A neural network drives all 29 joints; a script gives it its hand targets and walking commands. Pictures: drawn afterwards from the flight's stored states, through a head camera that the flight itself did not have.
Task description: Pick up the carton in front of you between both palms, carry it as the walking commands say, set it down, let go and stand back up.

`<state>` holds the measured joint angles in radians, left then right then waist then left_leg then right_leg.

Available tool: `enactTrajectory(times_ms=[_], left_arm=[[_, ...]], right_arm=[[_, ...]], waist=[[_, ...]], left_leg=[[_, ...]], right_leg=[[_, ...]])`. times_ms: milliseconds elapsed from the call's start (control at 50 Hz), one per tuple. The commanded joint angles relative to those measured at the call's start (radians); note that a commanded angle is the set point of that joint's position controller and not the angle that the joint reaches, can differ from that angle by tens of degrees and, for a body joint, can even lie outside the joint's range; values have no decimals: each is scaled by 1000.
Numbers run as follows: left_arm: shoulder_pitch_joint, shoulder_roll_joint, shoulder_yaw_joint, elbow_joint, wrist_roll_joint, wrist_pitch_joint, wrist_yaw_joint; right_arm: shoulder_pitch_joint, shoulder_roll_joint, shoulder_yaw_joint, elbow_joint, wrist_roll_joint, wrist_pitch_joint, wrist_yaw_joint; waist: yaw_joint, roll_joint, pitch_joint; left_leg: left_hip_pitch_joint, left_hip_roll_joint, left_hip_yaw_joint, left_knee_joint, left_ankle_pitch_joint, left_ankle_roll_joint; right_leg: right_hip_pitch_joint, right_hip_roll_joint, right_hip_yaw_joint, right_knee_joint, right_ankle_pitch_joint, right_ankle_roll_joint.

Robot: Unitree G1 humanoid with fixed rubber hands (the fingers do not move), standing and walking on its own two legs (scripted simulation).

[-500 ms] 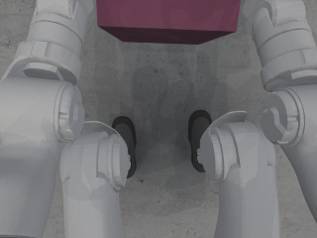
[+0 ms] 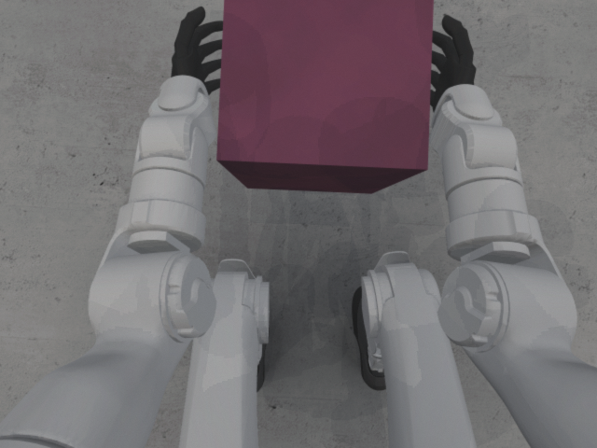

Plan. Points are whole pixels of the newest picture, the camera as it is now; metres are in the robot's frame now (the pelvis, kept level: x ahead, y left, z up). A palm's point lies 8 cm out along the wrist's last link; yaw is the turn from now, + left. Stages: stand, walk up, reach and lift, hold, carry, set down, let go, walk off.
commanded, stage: reach and lift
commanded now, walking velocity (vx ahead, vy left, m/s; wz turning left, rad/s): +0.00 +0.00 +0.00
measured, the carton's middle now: (317, 107) +0.53 -0.02 -0.14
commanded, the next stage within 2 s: none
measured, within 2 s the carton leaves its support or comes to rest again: neither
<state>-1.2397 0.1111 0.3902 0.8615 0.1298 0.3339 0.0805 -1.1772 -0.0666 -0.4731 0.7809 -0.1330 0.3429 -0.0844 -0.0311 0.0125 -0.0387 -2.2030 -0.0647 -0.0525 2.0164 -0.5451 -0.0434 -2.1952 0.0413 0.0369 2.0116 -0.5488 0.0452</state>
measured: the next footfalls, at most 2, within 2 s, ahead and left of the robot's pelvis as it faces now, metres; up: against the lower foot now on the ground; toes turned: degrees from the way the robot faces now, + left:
none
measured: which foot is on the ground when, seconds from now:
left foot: down 0.00-1.00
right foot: down 0.00-1.00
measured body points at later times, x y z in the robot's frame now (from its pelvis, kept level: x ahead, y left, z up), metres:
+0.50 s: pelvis +0.01 +0.00 +0.11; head +0.25 +0.00 +0.50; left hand +0.50 +0.14 +0.06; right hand +0.49 -0.17 +0.06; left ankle +0.11 +0.13 -0.38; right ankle +0.11 -0.13 -0.38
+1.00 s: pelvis +0.06 +0.00 +0.25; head +0.18 +0.00 +0.69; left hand +0.45 +0.14 +0.22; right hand +0.44 -0.16 +0.22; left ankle +0.11 +0.13 -0.38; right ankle +0.11 -0.13 -0.38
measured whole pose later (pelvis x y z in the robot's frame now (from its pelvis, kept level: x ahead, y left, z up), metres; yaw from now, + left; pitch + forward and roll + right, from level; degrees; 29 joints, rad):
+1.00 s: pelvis +0.06 +0.00 +0.25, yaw +0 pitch +26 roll +0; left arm -0.58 -0.12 0.38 0.57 0.23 0.38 0.03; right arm -0.57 0.11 -0.40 0.55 -0.22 0.39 -0.02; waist -0.01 0.00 -0.21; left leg -1.16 -0.04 -0.05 1.14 -0.42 -0.02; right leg -1.16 0.03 0.06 1.14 -0.42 0.02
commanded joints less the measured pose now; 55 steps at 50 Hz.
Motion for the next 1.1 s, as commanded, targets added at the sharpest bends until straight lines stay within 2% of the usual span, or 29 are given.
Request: enactTrajectory(times_ms=[0, 80, 140, 260, 360, 480, 680, 880, 1080], left_arm=[[-561, -1064, -311, 30, -42, 9, -269], [-579, -1058, -271, 30, -10, 13, -271], [-589, -1076, -284, 0, -9, 23, -274], [-561, -1157, -378, -95, -48, 59, -289], [-473, -1222, -467, -163, -86, 79, -300], [-342, -1261, -525, -192, -100, 73, -298], [-141, -1284, -523, -180, -64, 48, -284], [41, -1301, -563, -220, -52, 37, -290], [237, -1295, -610, -281, -45, 51, -298]], right_arm=[[-653, 980, 378, -5, 45, 9, 284], [-681, 995, 359, -12, 24, 16, 292], [-694, 1025, 383, -34, 32, 29, 300], [-657, 1108, 475, -96, 74, 68, 320], [-552, 1153, 539, -136, 101, 84, 330], [-411, 1179, 583, -155, 108, 76, 329], [-218, 1206, 599, -145, 81, 51, 318], [-35, 1233, 640, -172, 64, 37, 316], [169, 1236, 696, -217, 54, 46, 312]], waist=[[-35, 39, -900], [-20, 20, -956], [-8, 5, -1037], [-3, -2, -1212], [-12, 16, -1245], [-13, 25, -1160], [3, 6, -973], [11, -8, -842], [19, -12, -662]], left_leg=[[488, -109, 134, -261, 105, 32], [539, -110, 132, -330, 83, 39], [596, -109, 135, -373, 83, 40], [762, -111, 136, -442, 146, 33], [874, -112, 125, -497, 232, 19], [952, -115, 104, -585, 281, 13], [1111, -111, 65, -770, 268, 23], [1336, -96, 26, -967, 309, 32], [1600, -73, -8, -1183, 405, 38]], right_leg=[[489, 114, -137, -272, 133, -29], [550, 117, -135, -334, 112, -28], [622, 118, -136, -374, 112, -22], [760, 121, -138, -439, 167, -14], [844, 123, -128, -494, 253, -14], [925, 127, -107, -577, 302, -15], [1086, 127, -66, -759, 279, -22], [1323, 114, -20, -953, 321, -34], [1599, 91, 23, -1172, 418, -42]])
